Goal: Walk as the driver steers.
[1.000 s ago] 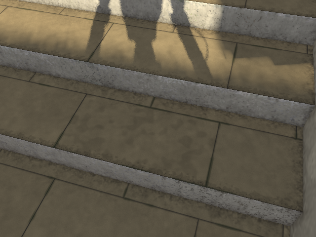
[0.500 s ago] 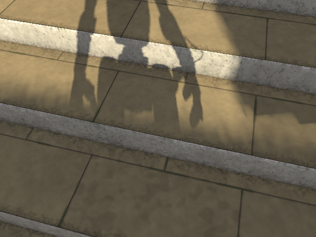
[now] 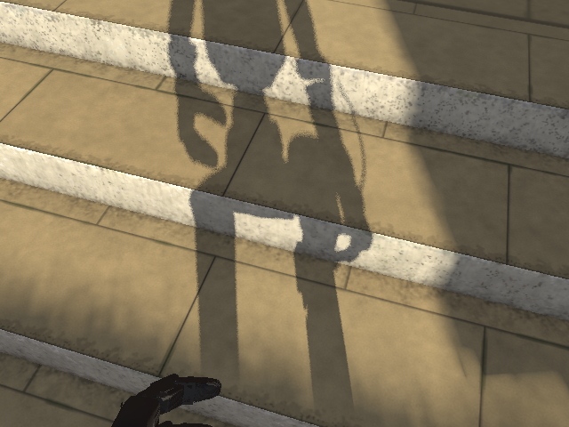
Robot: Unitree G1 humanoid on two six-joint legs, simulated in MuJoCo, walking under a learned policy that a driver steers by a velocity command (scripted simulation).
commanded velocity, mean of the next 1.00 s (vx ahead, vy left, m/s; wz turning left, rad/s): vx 0.16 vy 0.00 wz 0.36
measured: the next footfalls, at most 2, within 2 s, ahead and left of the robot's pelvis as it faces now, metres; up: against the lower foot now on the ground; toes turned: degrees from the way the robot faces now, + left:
left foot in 0.44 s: +0.36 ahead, +0.18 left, +0.13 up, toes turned +17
right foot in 0.82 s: +0.31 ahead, -0.10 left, +0.13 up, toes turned +18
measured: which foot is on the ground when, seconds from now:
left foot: down 0.00-0.00, up 0.02-0.42, down 0.44-1.00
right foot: down 0.00-0.46, up 0.48-0.80, down 0.82-1.00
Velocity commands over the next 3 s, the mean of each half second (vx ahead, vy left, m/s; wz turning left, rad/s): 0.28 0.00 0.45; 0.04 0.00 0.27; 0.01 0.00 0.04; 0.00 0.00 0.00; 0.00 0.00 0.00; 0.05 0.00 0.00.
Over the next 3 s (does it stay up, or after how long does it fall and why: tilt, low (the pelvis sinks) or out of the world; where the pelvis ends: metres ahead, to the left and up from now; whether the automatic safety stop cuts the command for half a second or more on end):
stays up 0.34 0.01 0.12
